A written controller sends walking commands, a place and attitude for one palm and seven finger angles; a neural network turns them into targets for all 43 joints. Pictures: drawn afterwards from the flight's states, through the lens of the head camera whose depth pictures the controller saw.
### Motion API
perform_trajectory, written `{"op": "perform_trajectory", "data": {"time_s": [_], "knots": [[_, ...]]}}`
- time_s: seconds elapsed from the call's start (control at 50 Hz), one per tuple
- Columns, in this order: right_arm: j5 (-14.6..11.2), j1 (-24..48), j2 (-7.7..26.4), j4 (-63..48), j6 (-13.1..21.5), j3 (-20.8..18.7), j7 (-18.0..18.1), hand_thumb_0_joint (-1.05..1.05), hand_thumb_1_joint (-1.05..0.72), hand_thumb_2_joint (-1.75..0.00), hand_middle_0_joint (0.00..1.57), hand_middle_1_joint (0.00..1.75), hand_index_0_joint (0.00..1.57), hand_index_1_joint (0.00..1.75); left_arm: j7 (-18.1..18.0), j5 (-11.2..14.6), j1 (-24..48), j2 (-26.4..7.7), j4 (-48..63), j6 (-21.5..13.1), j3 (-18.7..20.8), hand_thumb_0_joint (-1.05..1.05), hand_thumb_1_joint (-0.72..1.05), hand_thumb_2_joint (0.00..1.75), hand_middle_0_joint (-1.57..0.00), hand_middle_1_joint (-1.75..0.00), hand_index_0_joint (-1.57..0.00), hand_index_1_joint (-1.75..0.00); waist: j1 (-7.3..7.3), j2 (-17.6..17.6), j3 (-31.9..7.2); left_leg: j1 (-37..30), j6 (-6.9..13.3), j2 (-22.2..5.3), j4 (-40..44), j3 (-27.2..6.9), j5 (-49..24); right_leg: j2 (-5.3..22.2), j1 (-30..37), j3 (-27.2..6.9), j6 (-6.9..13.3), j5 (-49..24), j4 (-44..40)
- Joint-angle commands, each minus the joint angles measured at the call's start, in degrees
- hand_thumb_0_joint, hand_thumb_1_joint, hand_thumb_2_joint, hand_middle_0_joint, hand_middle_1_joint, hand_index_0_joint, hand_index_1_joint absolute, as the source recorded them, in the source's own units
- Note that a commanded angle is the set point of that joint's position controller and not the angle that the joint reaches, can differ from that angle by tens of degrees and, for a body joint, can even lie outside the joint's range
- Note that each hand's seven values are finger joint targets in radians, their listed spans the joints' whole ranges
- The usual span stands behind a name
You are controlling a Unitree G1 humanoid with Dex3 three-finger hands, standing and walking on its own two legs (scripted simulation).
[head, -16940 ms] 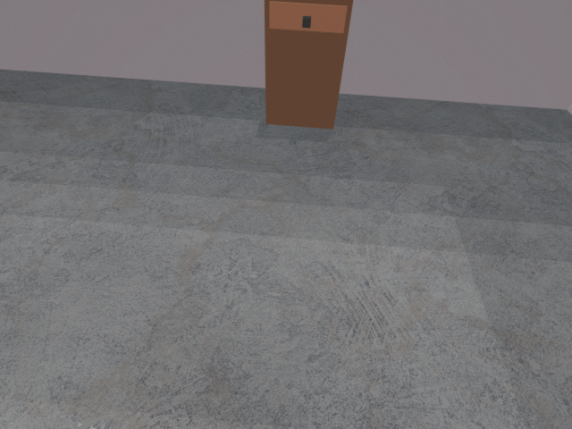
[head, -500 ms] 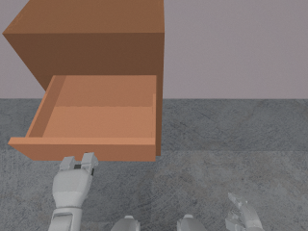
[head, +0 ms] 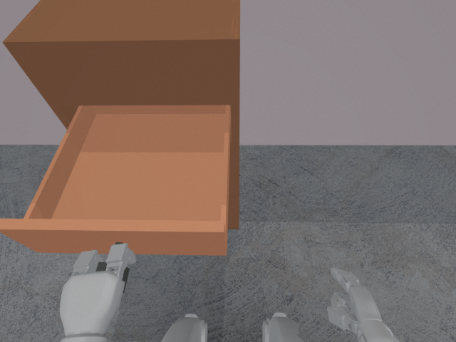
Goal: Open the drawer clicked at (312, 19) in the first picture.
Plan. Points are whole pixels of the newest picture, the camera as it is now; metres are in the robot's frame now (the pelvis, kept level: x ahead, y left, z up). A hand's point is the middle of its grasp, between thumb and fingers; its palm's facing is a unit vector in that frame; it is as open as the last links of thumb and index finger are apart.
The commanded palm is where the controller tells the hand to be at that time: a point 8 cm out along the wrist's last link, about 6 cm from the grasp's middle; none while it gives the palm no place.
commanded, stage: open the thumb to release the handle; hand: left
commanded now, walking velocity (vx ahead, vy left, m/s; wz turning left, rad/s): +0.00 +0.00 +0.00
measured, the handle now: (114, 265) +0.25 +0.22 -0.03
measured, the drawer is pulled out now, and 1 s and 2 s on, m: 0.30 0.30 0.30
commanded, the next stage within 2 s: lift the hand off the handle in 0.60 s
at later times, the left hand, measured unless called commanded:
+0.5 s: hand (109, 299) +0.20 +0.22 -0.04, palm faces -0.01 -0.07 -1.00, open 10.4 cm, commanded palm +0.18 +0.23 +0.01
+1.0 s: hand (111, 290) +0.21 +0.22 -0.04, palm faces +0.00 -0.05 -1.00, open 13.7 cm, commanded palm +0.20 +0.22 +0.01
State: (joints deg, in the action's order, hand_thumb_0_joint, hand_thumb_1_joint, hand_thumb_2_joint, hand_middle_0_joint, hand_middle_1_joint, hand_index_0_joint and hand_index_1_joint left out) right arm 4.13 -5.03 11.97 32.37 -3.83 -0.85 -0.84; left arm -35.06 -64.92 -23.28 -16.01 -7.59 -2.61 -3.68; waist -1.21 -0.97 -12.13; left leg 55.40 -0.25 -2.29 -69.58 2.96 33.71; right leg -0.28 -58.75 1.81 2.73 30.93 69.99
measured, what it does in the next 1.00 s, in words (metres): stands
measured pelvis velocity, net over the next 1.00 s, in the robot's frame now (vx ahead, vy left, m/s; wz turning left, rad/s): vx -0.02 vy -0.01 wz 0.03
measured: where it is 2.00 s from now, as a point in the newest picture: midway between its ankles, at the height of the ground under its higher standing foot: outside the picture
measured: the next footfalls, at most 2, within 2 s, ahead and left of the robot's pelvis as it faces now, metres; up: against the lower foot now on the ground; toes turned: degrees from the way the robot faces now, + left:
none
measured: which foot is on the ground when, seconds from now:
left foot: down 0.00-1.00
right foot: down 0.00-1.00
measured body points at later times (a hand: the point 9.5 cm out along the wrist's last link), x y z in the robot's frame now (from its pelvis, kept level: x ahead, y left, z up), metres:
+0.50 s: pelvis -0.01 -0.01 +0.00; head +0.07 -0.03 +0.44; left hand +0.19 +0.22 +0.02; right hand +0.19 -0.23 -0.12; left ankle +0.00 +0.12 -0.63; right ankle +0.02 -0.09 -0.63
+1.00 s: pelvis -0.02 -0.01 +0.00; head +0.06 -0.03 +0.44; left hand +0.21 +0.22 +0.01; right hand +0.19 -0.23 -0.12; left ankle +0.00 +0.12 -0.63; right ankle +0.02 -0.09 -0.63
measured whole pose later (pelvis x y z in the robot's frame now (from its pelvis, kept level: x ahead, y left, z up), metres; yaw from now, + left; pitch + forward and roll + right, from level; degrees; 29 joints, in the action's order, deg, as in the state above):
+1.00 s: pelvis -0.02 -0.01 +0.00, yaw +2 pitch +19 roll +1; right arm 3.1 -5.7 12.6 36.1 -3.1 -1.7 2.5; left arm -36.2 -64.6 -12.8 -16.3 -15.6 -0.1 -5.9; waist -2.0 -2.0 -11.1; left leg 56.5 -0.7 -1.4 -68.7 0.9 31.3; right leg 0.6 -58.7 3.7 3.2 29.3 68.8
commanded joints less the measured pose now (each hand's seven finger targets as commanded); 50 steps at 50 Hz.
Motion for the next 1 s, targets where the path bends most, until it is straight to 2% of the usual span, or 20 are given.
{"op": "perform_trajectory", "data": {"time_s": [0.0, 0.06, 0.08, 0.1, 0.12, 0.2, 0.24, 0.28, 0.36, 0.4, 0.44, 0.48, 0.56, 0.6, 0.66, 0.74, 0.8, 0.86, 0.94, 0.98], "knots": [[0.14, 4.46, 6.30, -9.85, 2.67, -2.37, -0.03, 0.00, -0.90, -0.90, 0.20, 0.30, 0.20, 0.30, -2.51, 1.18, -15.62, -8.51, 12.40, -0.11, 6.58, 0.00, 0.90, 0.90, -0.40, -1.35, -0.40, -1.35, -4.17, 0.70, -12.75, -8.92, 1.16, 4.36, 8.01, -1.68, -19.27, -1.33, 13.18, -3.54, 0.94, -21.20, -10.33], [0.32, 4.87, 5.84, -10.42, 2.70, -2.03, -0.32, 0.00, -0.90, -0.90, 0.20, 0.30, 0.20, 0.30, -2.16, 1.43, -20.58, -8.98, 13.17, -1.10, 7.65, 0.00, 0.90, 0.90, -0.40, -1.35, -0.40, -1.35, -4.92, 0.31, -13.48, -8.16, 1.13, 4.40, 7.17, -1.45, -20.78, -1.27, 14.01, -4.21, 1.01, -24.44, -9.26], [1.09, 4.76, 7.37, -7.92, 2.06, -2.35, -0.09, 0.00, -0.90, -0.90, 0.20, 0.30, 0.20, 0.30, -2.86, -0.36, 2.40, -8.39, 14.15, -0.74, 3.67, 0.00, 0.90, 0.90, -0.40, -1.35, -0.40, -1.35, 1.62, 1.77, -10.60, -6.82, 1.47, 3.87, 4.64, -2.40, -17.70, -0.44, 7.03, -4.92, 0.33, -22.40, -9.60], [1.26, 3.75, 6.75, -7.77, 2.36, -3.01, 0.36, 0.00, -0.90, -0.90, 0.20, 0.30, 0.20, 0.30, -3.85, -1.32, 2.93, -9.72, 14.14, -1.66, 7.17, 0.00, 0.83, 0.87, -0.40, -1.34, -0.40, -1.34, -0.74, 0.17, -13.02, -6.23, 1.37, 3.88, 4.73, -2.09, -16.62, -0.42, 8.44, -3.62, 0.14, -19.44, -8.76], [1.18, 3.75, 6.45, -7.80, 2.86, -2.91, 0.67, 0.00, -0.90, -0.90, 0.20, 0.30, 0.20, 0.30, -4.19, -1.60, -2.69, -9.50, 9.29, -1.46, 7.84, 0.00, 0.76, 0.84, -0.39, -1.34, -0.39, -1.34, -1.57, 1.08, -12.45, -5.85, 1.39, 4.18, 4.73, -1.71, -16.13, -0.67, 9.19, -3.17, 0.20, -19.05, -9.08], [0.88, 3.21, 7.12, -7.49, 2.69, -3.46, 1.06, 0.00, -0.90, -0.90, 0.20, 0.30, 0.20, 0.30, -4.81, -0.73, 1.33, -9.06, 10.96, 0.08, 6.67, 0.00, 0.48, 0.72, -0.37, -1.30, -0.37, -1.30, -1.14, 0.28, -15.64, -8.45, 1.32, 4.27, 5.12, -1.74, -16.94, -0.55, 8.87, -3.06, 0.23, -18.54, -9.41], [0.54, 3.10, 7.26, -7.38, 2.60, -3.41, 1.59, 0.00, -0.90, -0.90, 0.20, 0.30, 0.20, 0.30, -4.67, -0.03, 0.74, -8.88, 10.12, 1.41, 6.65, 0.00, 0.34, 0.66, -0.36, -1.29, -0.36, -1.29, -0.87, 1.41, -15.95, -8.37, 1.52, 4.15, 5.72, -1.97, -17.30, -0.70, 10.56, -2.24, 0.08, -19.81, -9.75], [0.06, 3.06, 7.22, -6.71, 2.56, -3.47, 2.05, 0.00, -0.90, -0.90, 0.20, 0.30, 0.20, 0.30, -4.07, 0.63, 3.23, -7.74, 9.08, 2.65, 4.63, 0.00, 0.20, 0.60, -0.35, -1.27, -0.35, -1.27, 0.00, 3.14, -14.23, -7.84, 1.68, 3.99, 6.41, -1.80, -15.48, -0.39, 11.27, -2.33, -0.41, -18.34, -11.41], [-0.37, 3.37, 6.97, -6.46, 2.68, -2.85, 2.95, 0.00, -0.90, -0.90, 0.20, 0.30, 0.20, 0.30, -3.38, 0.95, 2.98, -8.38, 7.39, 3.19, 4.64, 0.00, -0.08, 0.48, -0.33, -1.24, -0.33, -1.24, -0.76, 4.30, -14.74, -6.98, 1.79, 4.14, 7.56, -1.60, -14.51, -0.26, 13.48, -2.30, -0.64, -17.35, -12.20], [-0.45, 3.54, 6.90, -6.12, 2.86, -2.82, 3.13, 0.00, -0.90, -0.90, 0.20, 0.30, 0.20, 0.30, -3.04, 0.86, 3.71, -8.04, 6.81, 3.01, 3.95, 0.00, -0.22, 0.42, -0.32, -1.23, -0.32, -1.23, -0.53, 3.80, -12.77, -6.70, 1.83, 4.12, 7.95, -1.43, -13.54, -0.20, 13.24, -2.52, -0.67, -16.27, -13.24], [-0.57, 3.69, 7.01, -6.10, 2.87, -2.55, 3.44, 0.00, -0.90, -0.90, 0.20, 0.30, 0.20, 0.30, -2.98, 0.71, 4.31, -9.95, 5.73, 2.63, 5.88, 0.00, -0.36, 0.36, -0.31, -1.22, -0.31, -1.22, -0.74, 4.16, -12.12, -5.70, 1.88, 4.11, 8.15, -1.67, -12.42, -0.30, 13.40, -2.68, -0.48, -14.32, -13.46], [-0.49, 3.53, 6.72, -5.95, 3.02, -2.67, 3.35, 0.00, -0.90, -0.90, 0.20, 0.30, 0.20, 0.30, -2.84, 0.39, 4.78, -8.80, 5.61, 2.16, 4.43, 0.00, -0.50, 0.30, -0.30, -1.20, -0.30, -1.20, -0.73, 2.39, -11.58, -5.95, 1.82, 4.21, 8.19, -1.38, -11.79, -0.15, 12.86, -2.88, -0.46, -13.08, -13.85], [-0.35, 3.64, 6.81, -5.94, 3.04, -2.73, 3.09, 0.00, -0.90, -0.90, 0.20, 0.30, 0.20, 0.30, -3.03, 0.42, 5.63, -8.95, 5.70, 1.62, 4.74, 0.00, -0.50, 0.30, -0.30, -1.20, -0.30, -1.20, -0.86, 1.17, -11.86, -6.55, 1.82, 4.14, 8.24, -1.46, -11.62, -0.21, 11.70, -2.70, -0.32, -11.52, -13.73], [-0.38, 3.68, 6.72, -5.75, 3.12, -2.86, 3.09, 0.00, -0.90, -0.90, 0.20, 0.30, 0.20, 0.30, -3.08, 0.44, 7.44, -8.40, 5.07, 1.60, 4.05, 0.00, -0.50, 0.30, -0.30, -1.20, -0.30, -1.20, -0.20, 2.34, -10.51, -5.72, 1.87, 4.18, 8.06, -1.43, -10.52, -0.09, 11.22, -3.11, -0.50, -10.05, -14.53], [-0.34, 3.75, 6.78, -5.93, 3.11, -2.85, 3.09, 0.00, -0.90, -0.90, 0.20, 0.30, 0.20, 0.30, -3.23, 0.44, 5.67, -8.83, 4.73, 1.66, 4.90, 0.00, -0.50, 0.30, -0.30, -1.20, -0.30, -1.20, -0.95, 2.14, -12.18, -5.99, 1.85, 4.25, 8.15, -1.30, -11.27, -0.05, 12.22, -2.99, -0.43, -11.11, -13.99], [-0.42, 3.76, 7.03, -5.85, 3.14, -2.97, 3.08, 0.00, -0.90, -0.90, 0.20, 0.30, 0.20, 0.30, -3.36, 0.42, 9.15, -8.19, 5.15, 2.18, 3.63, 0.00, -0.50, 0.30, -0.30, -1.20, -0.30, -1.20, -0.06, 1.08, -11.63, -6.52, 1.87, 4.14, 8.42, -1.62, -10.84, -0.08, 11.12, -2.57, -0.33, -10.09, -14.22], [-0.47, 3.48, 6.99, -4.98, 3.33, -3.09, 3.51, 0.00, -0.90, -0.90, 0.20, 0.30, 0.20, 0.30, -3.44, 0.14, 14.23, -8.35, 3.99, 2.25, 3.18, 0.00, -0.50, 0.30, -0.30, -1.20, -0.30, -1.20, 0.58, 2.50, -11.40, -5.96, 2.00, 4.12, 8.34, -1.53, -9.52, 0.09, 10.56, -2.63, -0.68, -8.06, -14.94], [-0.62, 3.21, 6.98, -4.63, 3.50, -3.14, 3.90, 0.00, -0.90, -0.90, 0.20, 0.30, 0.20, 0.30, -3.33, -0.10, 14.58, -9.18, 2.46, 2.54, 3.98, 0.00, -0.50, 0.30, -0.30, -1.20, -0.30, -1.20, -0.15, 1.67, -12.96, -6.90, 2.00, 4.19, 8.62, -1.41, -10.25, -0.09, 11.20, -2.51, -0.52, -8.77, -14.64], [-0.86, 2.73, 7.07, -3.98, 3.52, -3.05, 4.19, 0.00, -0.90, -0.90, 0.20, 0.30, 0.20, 0.30, -2.87, 0.48, 17.87, -8.44, 0.91, 3.28, 2.95, 0.00, -0.50, 0.30, -0.30, -1.20, -0.30, -1.20, 0.78, 2.38, -12.52, -7.17, 2.05, 4.07, 9.23, -1.83, -10.74, -0.25, 11.63, -2.03, -0.61, -9.71, -15.04], [-0.87, 2.45, 6.95, -3.86, 3.59, -3.20, 4.27, 0.00, -0.90, -0.90, 0.20, 0.30, 0.20, 0.30, -2.73, 0.27, 18.23, -7.99, 0.48, 3.29, 2.31, 0.00, -0.50, 0.30, -0.30, -1.20, -0.30, -1.20, 0.60, 2.31, -12.87, -7.78, 2.05, 4.06, 9.41, -1.59, -11.22, -0.26, 11.95, -1.89, -0.65, -10.46, -15.17]]}}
